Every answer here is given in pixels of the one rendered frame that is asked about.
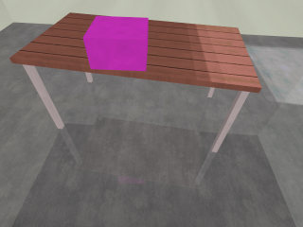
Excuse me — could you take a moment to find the table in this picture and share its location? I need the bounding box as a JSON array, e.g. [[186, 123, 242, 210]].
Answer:
[[9, 12, 262, 152]]

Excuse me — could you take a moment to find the carton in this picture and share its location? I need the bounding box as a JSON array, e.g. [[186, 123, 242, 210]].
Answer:
[[83, 16, 149, 71]]

